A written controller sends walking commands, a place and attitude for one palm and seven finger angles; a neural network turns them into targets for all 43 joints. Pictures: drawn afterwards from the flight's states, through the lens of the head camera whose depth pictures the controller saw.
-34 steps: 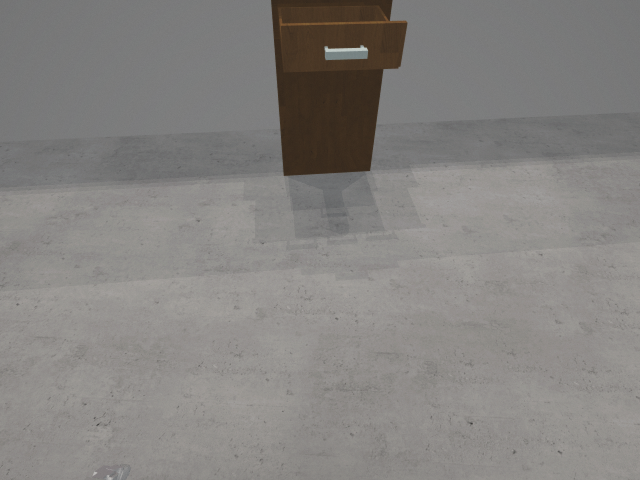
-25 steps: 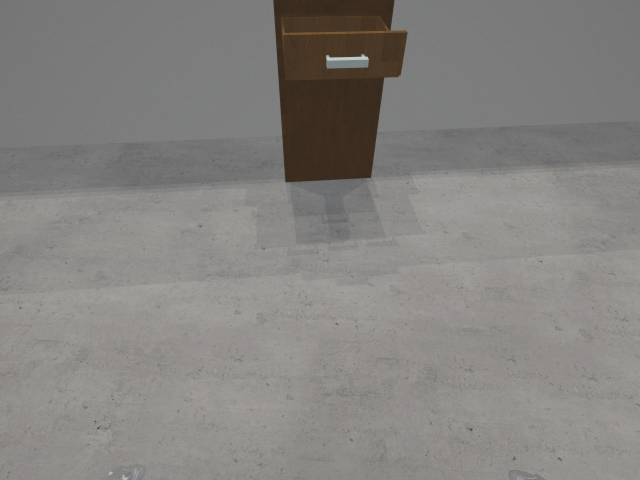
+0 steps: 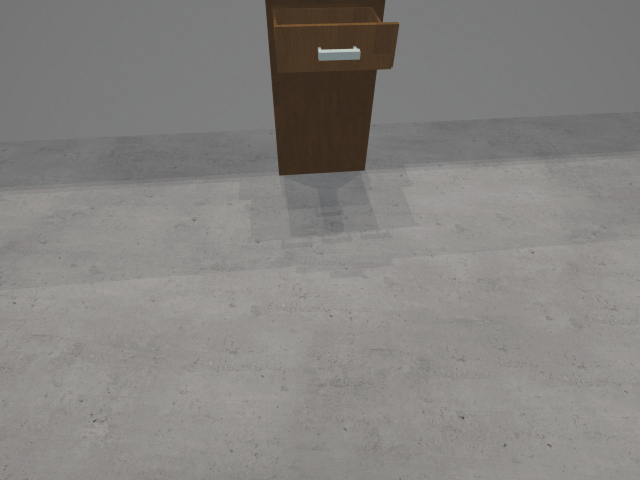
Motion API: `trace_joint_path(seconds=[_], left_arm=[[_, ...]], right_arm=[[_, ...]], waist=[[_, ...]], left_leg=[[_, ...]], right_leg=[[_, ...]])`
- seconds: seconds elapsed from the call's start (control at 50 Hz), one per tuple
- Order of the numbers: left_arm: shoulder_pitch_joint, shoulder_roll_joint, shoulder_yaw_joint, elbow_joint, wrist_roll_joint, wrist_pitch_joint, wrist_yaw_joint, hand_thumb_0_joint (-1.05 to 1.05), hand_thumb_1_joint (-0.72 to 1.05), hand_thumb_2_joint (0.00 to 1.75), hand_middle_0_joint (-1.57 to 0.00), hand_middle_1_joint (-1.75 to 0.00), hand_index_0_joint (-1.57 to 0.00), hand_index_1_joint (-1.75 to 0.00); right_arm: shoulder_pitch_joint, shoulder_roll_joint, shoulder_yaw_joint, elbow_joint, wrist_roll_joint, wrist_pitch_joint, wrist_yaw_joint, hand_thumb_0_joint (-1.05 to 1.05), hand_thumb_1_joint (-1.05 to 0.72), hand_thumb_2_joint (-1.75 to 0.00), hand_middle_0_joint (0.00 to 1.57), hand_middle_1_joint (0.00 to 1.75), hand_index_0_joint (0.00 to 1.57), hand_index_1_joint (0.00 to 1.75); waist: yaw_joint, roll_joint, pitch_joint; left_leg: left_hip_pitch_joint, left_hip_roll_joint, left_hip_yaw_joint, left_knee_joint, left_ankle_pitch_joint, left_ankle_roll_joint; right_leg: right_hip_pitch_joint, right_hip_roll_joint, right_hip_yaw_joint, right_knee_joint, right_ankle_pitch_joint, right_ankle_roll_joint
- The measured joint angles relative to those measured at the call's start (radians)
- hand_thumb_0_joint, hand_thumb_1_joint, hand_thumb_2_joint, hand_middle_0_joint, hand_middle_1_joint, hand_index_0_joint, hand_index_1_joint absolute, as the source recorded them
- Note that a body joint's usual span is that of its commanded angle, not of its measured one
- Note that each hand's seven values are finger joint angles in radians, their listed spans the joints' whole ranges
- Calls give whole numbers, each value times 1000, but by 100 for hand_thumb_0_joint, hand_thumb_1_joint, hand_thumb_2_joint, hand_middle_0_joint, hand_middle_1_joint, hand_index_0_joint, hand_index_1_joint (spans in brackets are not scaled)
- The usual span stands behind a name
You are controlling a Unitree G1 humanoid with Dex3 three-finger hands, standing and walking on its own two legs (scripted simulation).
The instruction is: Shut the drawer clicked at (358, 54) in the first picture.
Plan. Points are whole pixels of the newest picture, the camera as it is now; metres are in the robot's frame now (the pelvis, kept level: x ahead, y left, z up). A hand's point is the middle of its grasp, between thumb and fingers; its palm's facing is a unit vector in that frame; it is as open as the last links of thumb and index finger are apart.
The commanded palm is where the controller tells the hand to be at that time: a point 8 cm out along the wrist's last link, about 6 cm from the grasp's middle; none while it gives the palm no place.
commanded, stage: stand and wait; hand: left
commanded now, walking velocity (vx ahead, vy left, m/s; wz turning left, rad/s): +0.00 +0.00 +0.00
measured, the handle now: (338, 51) +1.36 +0.02 -0.03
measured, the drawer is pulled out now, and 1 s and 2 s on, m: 0.30 0.30 0.30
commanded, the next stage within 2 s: look at it before walking up in 0.14 s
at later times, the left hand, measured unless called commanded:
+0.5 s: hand out of the picture +0.07 +0.24 -0.15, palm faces -0.04 -0.94 -0.33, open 7.4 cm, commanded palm none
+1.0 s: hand out of the picture +0.06 +0.23 -0.16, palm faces -0.05 -0.95 -0.30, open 7.4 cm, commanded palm none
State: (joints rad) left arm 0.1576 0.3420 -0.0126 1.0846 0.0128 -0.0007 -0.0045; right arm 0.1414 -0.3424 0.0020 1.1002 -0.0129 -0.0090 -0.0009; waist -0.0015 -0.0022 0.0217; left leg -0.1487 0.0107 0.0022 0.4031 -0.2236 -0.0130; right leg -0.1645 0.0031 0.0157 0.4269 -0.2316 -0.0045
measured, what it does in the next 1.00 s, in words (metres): stands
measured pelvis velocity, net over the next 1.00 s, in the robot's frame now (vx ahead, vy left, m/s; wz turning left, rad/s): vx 0.01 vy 0.00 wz -0.04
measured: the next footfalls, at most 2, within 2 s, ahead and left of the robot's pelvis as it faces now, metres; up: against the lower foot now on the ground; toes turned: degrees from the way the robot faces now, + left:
left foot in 1.66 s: +0.40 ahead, +0.06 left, +0.00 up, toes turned -10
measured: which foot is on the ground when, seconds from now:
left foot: down 0.00-1.00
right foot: down 0.00-1.00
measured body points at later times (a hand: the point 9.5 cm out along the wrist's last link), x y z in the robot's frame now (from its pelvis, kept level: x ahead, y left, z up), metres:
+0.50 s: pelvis +0.00 +0.00 +0.00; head +0.00 +0.00 +0.45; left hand +0.07 +0.29 -0.13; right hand +0.07 -0.30 -0.13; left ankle +0.00 +0.13 -0.74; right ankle +0.00 -0.12 -0.74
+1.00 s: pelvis +0.01 +0.00 +0.00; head +0.00 +0.00 +0.45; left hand +0.07 +0.28 -0.14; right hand +0.07 -0.28 -0.14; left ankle +0.00 +0.13 -0.74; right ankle +0.00 -0.12 -0.74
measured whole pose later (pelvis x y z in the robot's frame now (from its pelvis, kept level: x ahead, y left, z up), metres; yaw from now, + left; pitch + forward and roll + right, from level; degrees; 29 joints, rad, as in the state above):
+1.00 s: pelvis +0.01 +0.00 +0.00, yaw -2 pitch -1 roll +0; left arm 0.20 0.31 -0.01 1.08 0.02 0.01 0.00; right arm 0.15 -0.30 0.00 1.10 -0.02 0.00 0.00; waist 0.02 0.00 0.00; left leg -0.15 0.03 0.04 0.43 -0.26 -0.02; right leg -0.18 0.02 0.05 0.44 -0.25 -0.01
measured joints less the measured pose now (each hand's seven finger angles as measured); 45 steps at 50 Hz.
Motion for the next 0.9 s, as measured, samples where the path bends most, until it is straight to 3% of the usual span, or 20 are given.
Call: trace_joint_path(seconds=[0.9], left_arm=[[-6,-6,-1,11,2,-6,2,0,91,90,-21,-30,-20,-30]], right_arm=[[-20,10,5,15,2,-5,1,1,-90,-90,20,30,20,30]], waist=[[4,-2,1]], left_leg=[[17,6,6,-42,21,-3]], right_leg=[[15,6,6,-44,25,-1]])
